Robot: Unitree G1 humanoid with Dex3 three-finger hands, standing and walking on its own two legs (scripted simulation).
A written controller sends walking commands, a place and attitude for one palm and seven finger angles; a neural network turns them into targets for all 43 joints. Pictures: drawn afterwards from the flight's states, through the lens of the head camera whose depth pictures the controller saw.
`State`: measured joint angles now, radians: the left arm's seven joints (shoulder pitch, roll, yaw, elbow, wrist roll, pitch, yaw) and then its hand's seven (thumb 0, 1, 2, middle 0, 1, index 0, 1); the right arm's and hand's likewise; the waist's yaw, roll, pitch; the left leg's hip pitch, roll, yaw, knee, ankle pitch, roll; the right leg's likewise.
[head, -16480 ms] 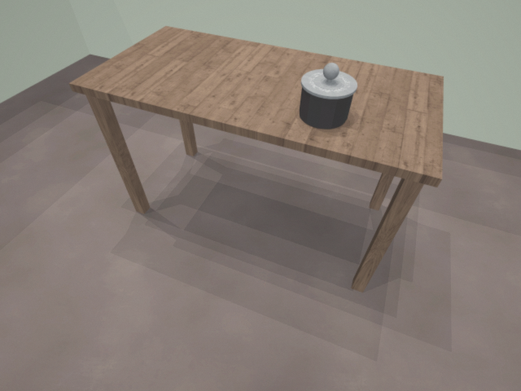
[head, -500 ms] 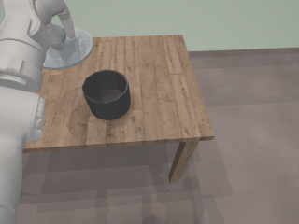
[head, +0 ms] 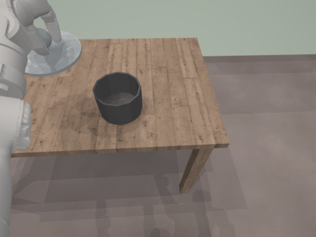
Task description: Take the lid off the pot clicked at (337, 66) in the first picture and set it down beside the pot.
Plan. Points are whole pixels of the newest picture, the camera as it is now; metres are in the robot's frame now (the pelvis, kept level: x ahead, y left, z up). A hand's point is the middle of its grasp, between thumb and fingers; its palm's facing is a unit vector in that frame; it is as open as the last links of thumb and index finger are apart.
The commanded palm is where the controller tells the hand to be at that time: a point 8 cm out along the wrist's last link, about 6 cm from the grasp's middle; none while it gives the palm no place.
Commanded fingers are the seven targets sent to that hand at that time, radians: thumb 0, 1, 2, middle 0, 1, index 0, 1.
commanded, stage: move the lid sideways beside the pot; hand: left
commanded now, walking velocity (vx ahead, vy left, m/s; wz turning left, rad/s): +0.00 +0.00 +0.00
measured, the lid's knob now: (40, 38) +0.53 +0.24 +0.21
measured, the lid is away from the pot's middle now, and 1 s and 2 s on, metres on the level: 0.15 0.25 0.25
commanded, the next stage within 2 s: lower the lid onto the table in 0.94 s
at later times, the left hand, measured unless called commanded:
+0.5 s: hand (8, 41) +0.50 +0.29 +0.23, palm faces -0.32 -0.10 -0.94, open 6.6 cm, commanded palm +0.53 +0.29 +0.30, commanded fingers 0.00 0.84 0.66 -0.91 -1.07 -0.96 -1.08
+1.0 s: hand out of the picture +0.49 +0.33 +0.23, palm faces -0.32 -0.10 -0.94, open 6.6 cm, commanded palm +0.53 +0.32 +0.30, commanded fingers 0.00 0.84 0.66 -0.91 -1.07 -0.96 -1.08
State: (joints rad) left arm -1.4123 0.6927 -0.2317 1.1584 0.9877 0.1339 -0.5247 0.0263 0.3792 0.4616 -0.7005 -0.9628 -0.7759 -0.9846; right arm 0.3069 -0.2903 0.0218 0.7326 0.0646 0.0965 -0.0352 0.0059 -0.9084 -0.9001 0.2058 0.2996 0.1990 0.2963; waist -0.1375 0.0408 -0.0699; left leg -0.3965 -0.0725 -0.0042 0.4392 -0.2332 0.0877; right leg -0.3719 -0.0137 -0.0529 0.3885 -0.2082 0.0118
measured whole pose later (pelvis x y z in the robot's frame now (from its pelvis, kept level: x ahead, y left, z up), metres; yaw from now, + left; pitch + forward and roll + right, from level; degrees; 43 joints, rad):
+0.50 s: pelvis +0.00 +0.01 +0.00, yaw -1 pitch +11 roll -2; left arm -1.40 0.83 -0.18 1.19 1.00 0.06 -0.54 0.03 0.38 0.46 -0.70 -0.96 -0.78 -0.99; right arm 0.33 -0.29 0.03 0.74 0.08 0.11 -0.06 0.01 -0.91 -0.90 0.21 0.30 0.20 0.30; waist -0.15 0.03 -0.06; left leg -0.41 -0.07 0.00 0.45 -0.25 0.10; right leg -0.37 -0.01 -0.04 0.37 -0.20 0.02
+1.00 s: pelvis +0.01 +0.01 +0.00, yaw +0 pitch +13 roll -3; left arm -1.40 0.89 -0.18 1.17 0.99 0.02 -0.57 0.03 0.38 0.46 -0.70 -0.96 -0.78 -0.99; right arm 0.31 -0.29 0.03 0.74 0.08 0.13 -0.06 0.00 -0.91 -0.90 0.21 0.30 0.20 0.30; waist -0.12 0.03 -0.05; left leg -0.43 -0.07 -0.01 0.47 -0.26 0.10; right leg -0.38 -0.01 -0.06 0.37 -0.21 0.03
